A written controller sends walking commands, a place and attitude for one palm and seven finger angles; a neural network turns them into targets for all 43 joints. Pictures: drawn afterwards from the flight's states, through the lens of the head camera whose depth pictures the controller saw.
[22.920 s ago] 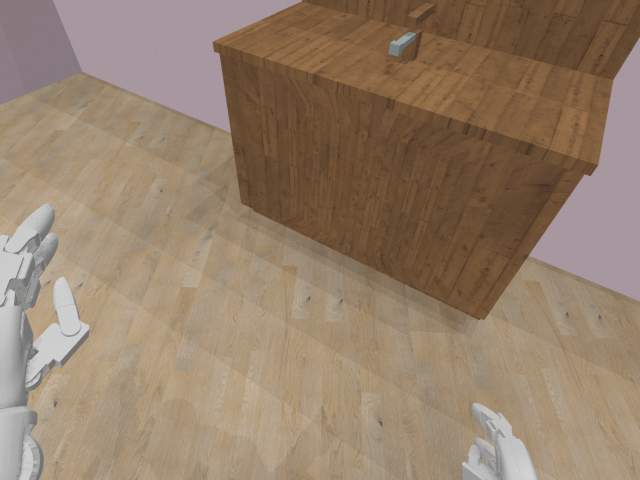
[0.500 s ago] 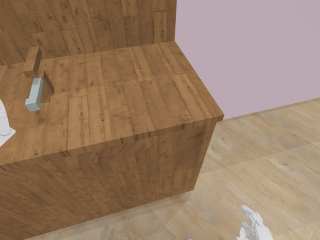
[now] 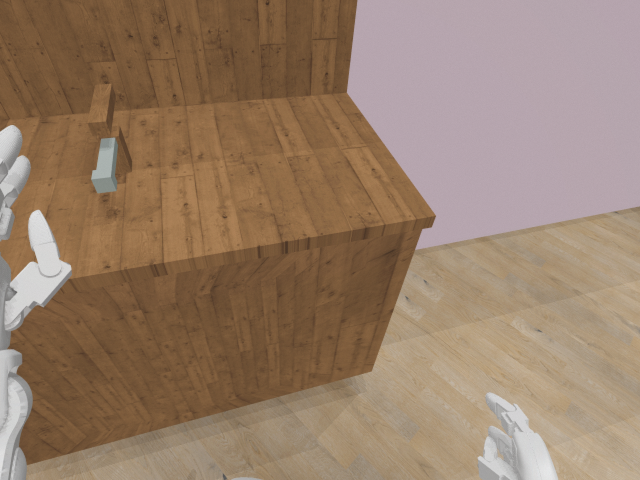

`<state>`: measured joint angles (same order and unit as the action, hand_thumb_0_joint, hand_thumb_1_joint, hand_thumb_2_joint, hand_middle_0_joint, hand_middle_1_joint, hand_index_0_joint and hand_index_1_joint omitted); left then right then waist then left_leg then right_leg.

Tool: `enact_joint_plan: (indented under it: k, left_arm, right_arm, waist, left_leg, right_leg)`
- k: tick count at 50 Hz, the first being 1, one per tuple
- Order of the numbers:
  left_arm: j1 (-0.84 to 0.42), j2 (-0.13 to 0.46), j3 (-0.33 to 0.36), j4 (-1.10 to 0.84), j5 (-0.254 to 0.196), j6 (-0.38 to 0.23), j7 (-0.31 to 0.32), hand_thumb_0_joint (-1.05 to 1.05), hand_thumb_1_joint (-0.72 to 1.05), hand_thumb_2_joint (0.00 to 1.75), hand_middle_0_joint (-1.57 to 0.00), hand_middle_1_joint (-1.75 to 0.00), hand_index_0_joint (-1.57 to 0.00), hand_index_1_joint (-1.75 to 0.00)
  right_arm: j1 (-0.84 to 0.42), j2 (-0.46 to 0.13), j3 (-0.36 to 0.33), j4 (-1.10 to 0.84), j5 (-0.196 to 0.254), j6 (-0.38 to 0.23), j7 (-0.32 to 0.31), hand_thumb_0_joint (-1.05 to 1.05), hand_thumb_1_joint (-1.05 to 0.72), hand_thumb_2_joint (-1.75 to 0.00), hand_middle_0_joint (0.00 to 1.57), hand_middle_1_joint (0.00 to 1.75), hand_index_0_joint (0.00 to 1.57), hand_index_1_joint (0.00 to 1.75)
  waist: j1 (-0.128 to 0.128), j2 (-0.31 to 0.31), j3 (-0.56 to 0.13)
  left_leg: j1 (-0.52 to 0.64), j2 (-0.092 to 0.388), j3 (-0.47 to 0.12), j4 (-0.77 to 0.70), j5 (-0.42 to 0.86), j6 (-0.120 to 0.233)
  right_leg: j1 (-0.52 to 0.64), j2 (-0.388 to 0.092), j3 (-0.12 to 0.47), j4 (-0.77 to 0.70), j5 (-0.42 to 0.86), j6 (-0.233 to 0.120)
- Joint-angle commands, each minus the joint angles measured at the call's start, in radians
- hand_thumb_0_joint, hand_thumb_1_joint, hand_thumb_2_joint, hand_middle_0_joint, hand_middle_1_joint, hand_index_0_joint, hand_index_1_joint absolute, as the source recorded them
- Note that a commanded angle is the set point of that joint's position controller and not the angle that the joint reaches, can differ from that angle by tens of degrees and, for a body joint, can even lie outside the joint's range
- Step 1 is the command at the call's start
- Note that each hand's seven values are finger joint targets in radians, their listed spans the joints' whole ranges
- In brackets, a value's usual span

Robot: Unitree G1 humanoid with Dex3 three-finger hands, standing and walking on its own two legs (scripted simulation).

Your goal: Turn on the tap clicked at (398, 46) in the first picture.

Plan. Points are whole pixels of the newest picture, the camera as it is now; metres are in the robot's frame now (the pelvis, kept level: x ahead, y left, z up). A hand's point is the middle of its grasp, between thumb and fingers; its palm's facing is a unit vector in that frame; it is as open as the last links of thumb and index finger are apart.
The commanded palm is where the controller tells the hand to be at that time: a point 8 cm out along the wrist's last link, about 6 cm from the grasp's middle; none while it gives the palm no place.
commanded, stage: come to a stop and stand still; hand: left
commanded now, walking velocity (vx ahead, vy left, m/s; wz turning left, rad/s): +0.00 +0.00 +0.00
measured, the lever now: (104, 180) +0.49 +0.41 +0.07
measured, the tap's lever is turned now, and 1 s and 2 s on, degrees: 0 0 0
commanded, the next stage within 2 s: look again from close up in 0.86 s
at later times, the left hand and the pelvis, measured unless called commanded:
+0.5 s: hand out of the picture +0.14 +0.27 +0.21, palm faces +0.31 -0.85 -0.42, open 7.4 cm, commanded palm +0.10 +0.30 +0.18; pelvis -0.08 +0.03 +0.02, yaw -5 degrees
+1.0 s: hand out of the picture +0.12 +0.25 +0.20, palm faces +0.32 -0.77 -0.56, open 7.4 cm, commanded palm +0.07 +0.29 +0.18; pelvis -0.11 +0.02 -0.01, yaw -4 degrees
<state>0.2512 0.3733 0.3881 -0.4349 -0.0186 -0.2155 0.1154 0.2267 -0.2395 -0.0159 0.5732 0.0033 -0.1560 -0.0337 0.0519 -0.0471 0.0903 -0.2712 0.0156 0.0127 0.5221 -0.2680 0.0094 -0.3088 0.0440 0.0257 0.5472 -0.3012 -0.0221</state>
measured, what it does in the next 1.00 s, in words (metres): walks backwards: right foot, then left foot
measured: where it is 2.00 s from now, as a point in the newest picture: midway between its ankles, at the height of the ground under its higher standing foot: outside the picture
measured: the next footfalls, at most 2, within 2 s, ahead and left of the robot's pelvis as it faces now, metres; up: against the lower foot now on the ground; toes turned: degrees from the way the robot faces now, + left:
right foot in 0.56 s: -0.15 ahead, -0.03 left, +0.00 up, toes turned -12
left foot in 0.74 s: +0.04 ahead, +0.15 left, +0.00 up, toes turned -8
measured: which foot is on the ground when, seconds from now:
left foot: down 0.00-0.52, up 0.54-0.72, down 0.74-0.94, up 0.96-1.00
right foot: down 0.00-0.20, up 0.22-0.54, down 0.56-0.74, up 0.76-0.90, down 0.92-1.00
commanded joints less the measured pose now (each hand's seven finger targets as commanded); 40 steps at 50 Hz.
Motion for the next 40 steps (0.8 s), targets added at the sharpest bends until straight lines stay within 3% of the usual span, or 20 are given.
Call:
enact_joint_plan:
  k: [1, 4, 6, 8, 9, 10, 11, 12, 14, 16, 23, 25, 27, 29, 30, 32, 35, 37, 38, 40]
  left_arm:
    - [-0.009, 0.115, 0.029, -0.025, 0.006, -0.015, -0.03, 0.0, 0.9, 0.9, -0.2, -0.3, -0.2, -0.3]
    - [-0.005, 0.176, 0.057, -0.041, -0.012, 0.015, -0.053, 0.0, 0.9, 0.9, -0.2, -0.3, -0.2, -0.3]
    - [-0.068, 0.181, 0.049, -0.105, -0.012, 0.043, -0.059, 0.0, 0.9, 0.9, -0.2, -0.3, -0.2, -0.3]
    - [-0.067, 0.187, 0.074, -0.156, -0.019, 0.044, -0.045, 0.0, 0.9, 0.9, -0.2, -0.3, -0.2, -0.3]
    - [-0.149, 0.199, 0.08, -0.273, -0.024, 0.026, -0.041, 0.0, 0.9, 0.9, -0.2, -0.3, -0.2, -0.3]
    - [-0.178, 0.217, 0.13, -0.301, -0.004, 0.005, -0.012, 0.0, 0.9, 0.9, -0.2, -0.3, -0.2, -0.3]
    - [-0.228, 0.218, 0.127, -0.332, 0.012, -0.017, -0.006, 0.0, 0.9, 0.9, -0.2, -0.3, -0.2, -0.3]
    - [-0.141, 0.233, 0.151, -0.267, 0.017, -0.022, -0.019, 0.0, 0.9, 0.9, -0.2, -0.3, -0.2, -0.3]
    - [-0.086, 0.223, 0.126, -0.375, -0.018, -0.012, -0.031, 0.0, 0.9, 0.9, -0.2, -0.3, -0.2, -0.3]
    - [-0.013, 0.203, 0.089, -0.436, -0.017, -0.019, -0.017, 0.0, 0.9, 0.9, -0.2, -0.3, -0.2, -0.3]
    - [0.203, 0.175, 0.094, -0.235, -0.024, 0.035, 0.007, 0.0, 0.9, 0.9, -0.2, -0.3, -0.2, -0.3]
    - [0.168, 0.174, 0.065, -0.163, -0.022, 0.047, -0.018, 0.0, 0.9, 0.9, -0.2, -0.3, -0.2, -0.3]
    - [0.053, 0.194, 0.068, -0.161, -0.024, 0.025, -0.024, 0.0, 0.9, 0.9, -0.2, -0.3, -0.2, -0.3]
    - [-0.061, 0.218, 0.11, -0.184, -0.027, -0.012, -0.008, 0.0, 0.9, 0.9, -0.2, -0.3, -0.2, -0.3]
    - [-0.05, 0.112, 0.02, -0.124, -0.036, -0.007, -0.028, 0.0, 0.9, 0.9, -0.2, -0.3, -0.2, -0.3]
    - [-0.045, 0.14, 0.047, -0.201, -0.037, -0.025, -0.021, 0.0, 0.9, 0.9, -0.2, -0.3, -0.2, -0.3]
    - [0.009, 0.182, 0.067, -0.384, -0.03, -0.058, 0.012, 0.0, 0.9, 0.9, -0.2, -0.3, -0.2, -0.3]
    - [-0.009, 0.177, 0.073, -0.468, -0.036, -0.066, 0.031, 0.0, 0.9, 0.9, -0.2, -0.3, -0.2, -0.3]
    - [-0.036, 0.214, 0.106, -0.47, -0.031, -0.075, 0.035, 0.0, 0.9, 0.9, -0.2, -0.3, -0.2, -0.3]
    - [-0.003, 0.237, 0.134, -0.38, -0.037, -0.042, 0.023, 0.0, 0.9, 0.9, -0.2, -0.3, -0.2, -0.3]
  right_arm:
    - [-0.076, -0.084, -0.031, -0.153, 0.01, -0.021, 0.014, 0.0, -0.9, -0.9, 0.2, 0.3, 0.2, 0.3]
    - [-0.048, -0.082, -0.04, -0.126, 0.003, 0.024, 0.006, 0.0, -0.9, -0.9, 0.2, 0.3, 0.2, 0.3]
    - [-0.057, -0.05, -0.013, -0.104, -0.005, 0.05, 0.01, 0.0, -0.9, -0.9, 0.2, 0.3, 0.2, 0.3]
    - [-0.058, -0.047, 0.009, -0.119, 0.006, 0.041, 0.004, 0.0, -0.9, -0.9, 0.2, 0.3, 0.2, 0.3]
    - [-0.063, -0.063, 0.013, -0.145, 0.009, 0.022, -0.002, 0.0, -0.9, -0.9, 0.2, 0.3, 0.2, 0.3]
    - [-0.052, -0.104, -0.01, -0.145, -0.004, -0.004, 0.008, 0.0, -0.9, -0.9, 0.2, 0.3, 0.2, 0.3]
    - [-0.054, -0.057, -0.025, -0.165, -0.001, -0.022, 0.029, 0.0, -0.9, -0.9, 0.2, 0.3, 0.2, 0.3]
    - [-0.066, -0.087, -0.052, -0.16, 0.007, -0.035, 0.043, 0.0, -0.9, -0.9, 0.2, 0.3, 0.2, 0.3]
    - [-0.111, -0.079, -0.038, -0.156, 0.014, -0.038, 0.079, 0.0, -0.9, -0.9, 0.2, 0.3, 0.2, 0.3]
    - [-0.123, -0.079, -0.033, -0.124, -0.003, -0.043, 0.079, 0.0, -0.9, -0.9, 0.2, 0.3, 0.2, 0.3]
    - [-0.071, -0.066, -0.032, -0.128, -0.018, 0.004, 0.03, 0.0, -0.9, -0.9, 0.2, 0.3, 0.2, 0.3]
    - [-0.049, -0.085, -0.037, -0.095, -0.014, 0.013, 0.028, 0.0, -0.9, -0.9, 0.2, 0.3, 0.2, 0.3]
    - [-0.094, -0.084, -0.04, -0.098, 0.005, 0.038, 0.031, 0.0, -0.9, -0.9, 0.2, 0.3, 0.2, 0.3]
    - [-0.128, -0.07, -0.014, -0.112, 0.0, 0.017, 0.055, 0.0, -0.9, -0.9, 0.2, 0.3, 0.2, 0.3]
    - [-0.107, -0.097, -0.05, -0.099, 0.023, -0.006, 0.055, 0.0, -0.9, -0.9, 0.2, 0.3, 0.2, 0.3]
    - [-0.141, -0.109, -0.043, -0.102, 0.019, -0.023, 0.042, 0.0, -0.9, -0.9, 0.2, 0.3, 0.2, 0.3]
    - [-0.112, -0.055, -0.007, -0.094, 0.004, -0.035, 0.025, 0.0, -0.9, -0.9, 0.2, 0.3, 0.2, 0.3]
    - [-0.111, -0.096, -0.032, -0.117, -0.005, -0.066, 0.038, 0.0, -0.9, -0.9, 0.2, 0.3, 0.2, 0.3]
    - [-0.114, -0.071, -0.028, -0.116, -0.005, -0.073, 0.044, 0.0, -0.9, -0.9, 0.2, 0.3, 0.2, 0.3]
    - [-0.096, -0.066, -0.028, -0.109, -0.001, -0.077, 0.046, 0.0, -0.9, -0.9, 0.2, 0.3, 0.2, 0.3]
  waist:
    - [-0.013, 0.061, -0.073]
    - [-0.046, -0.255, -0.048]
    - [-0.076, -0.288, -0.1]
    - [-0.099, -0.092, -0.057]
    - [-0.108, 0.191, -0.028]
    - [-0.098, 0.488, -0.016]
    - [-0.083, 0.375, 0.032]
    - [-0.043, 0.218, -0.067]
    - [-0.053, 0.204, -0.105]
    - [-0.048, 0.162, -0.127]
    - [-0.012, 0.334, -0.209]
    - [-0.017, 0.099, -0.205]
    - [-0.021, -0.192, -0.13]
    - [-0.028, -0.065, -0.106]
    - [-0.044, -0.215, -0.051]
    - [-0.036, -0.105, 0.021]
    - [-0.05, 0.306, -0.166]
    - [-0.037, 0.558, -0.257]
    - [-0.039, 0.452, -0.234]
    - [-0.044, 0.203, -0.164]
  left_leg:
    - [-0.232, -0.003, 0.04, -0.101, -0.388, 0.011]
    - [0.127, -0.153, 0.139, 0.53, -0.17, -0.044]
    - [0.241, -0.096, 0.094, 0.552, -0.149, -0.032]
    - [0.2, -0.051, 0.009, 0.135, -0.241, -0.006]
    - [0.106, -0.002, -0.118, -0.213, -0.282, 0.012]
    - [-0.103, 0.227, -0.478, -0.454, -0.452, 0.086]
    - [-0.231, 0.293, -0.567, -0.485, -0.377, 0.155]
    - [-0.178, 0.261, -0.383, -0.415, -0.201, 0.197]
    - [-0.023, 0.202, -0.429, -0.413, -0.353, 0.029]
    - [0.058, 0.156, -0.384, -0.406, -0.316, -0.059]
    - [-0.033, 0.072, -0.086, -0.367, -0.246, -0.153]
    - [-0.035, 0.004, 0.013, -0.01, -0.089, -0.112]
    - [-0.282, -0.064, 0.054, 0.67, -0.215, -0.031]
    - [-0.499, -0.013, -0.047, 0.82, -0.209, -0.027]
    - [-0.519, 0.039, -0.1, 0.667, -0.145, -0.022]
    - [-0.321, 0.072, -0.089, 0.406, -0.032, -0.003]
    - [0.132, -0.071, 0.09, -0.001, 0.163, 0.016]
    - [0.391, 0.209, -0.377, -0.108, 0.471, 0.172]
    - [0.311, 0.254, -0.495, -0.166, 0.428, 0.24]
    - [0.165, 0.273, -0.521, -0.22, 0.363, 0.238]
  right_leg:
    - [0.135, -0.01, 0.015, -0.067, -0.235, 0.007]
    - [-0.434, -0.197, 0.249, -0.455, -0.585, -0.082]
    - [-0.537, -0.195, 0.121, -0.398, -0.511, -0.069]
    - [-0.449, -0.108, 0.014, -0.132, -0.432, 0.006]
    - [-0.343, -0.01, -0.022, 0.237, -0.316, 0.031]
    - [-0.305, 0.073, -0.036, 0.714, -0.24, 0.048]
    - [-0.309, 0.049, 0.096, 0.883, -0.144, 0.029]
    - [-0.244, 0.038, 0.077, 0.976, -0.065, 0.044]
    - [-0.38, 0.015, 0.073, 0.897, -0.008, 0.046]
    - [-0.369, 0.022, 0.023, 0.775, 0.031, 0.026]
    - [0.29, 0.114, -0.25, -0.171, -0.188, -0.058]
    - [0.324, -0.011, -0.141, -0.317, 0.002, -0.097]
    - [0.241, -0.277, 0.051, -0.324, 0.273, -0.213]
    - [0.316, -0.36, 0.062, -0.218, 0.537, -0.24]
    - [0.32, -0.352, 0.094, -0.222, 0.468, -0.211]
    - [0.155, -0.33, 0.163, -0.215, 0.43, -0.209]
    - [0.138, -0.173, -0.047, 0.067, 0.372, -0.098]
    - [-0.13, -0.006, -0.047, 0.487, -0.073, 0.014]
    - [-0.161, 0.027, 0.047, 0.607, -0.233, 0.008]
    - [-0.164, -0.015, 0.071, 0.563, -0.218, 0.001]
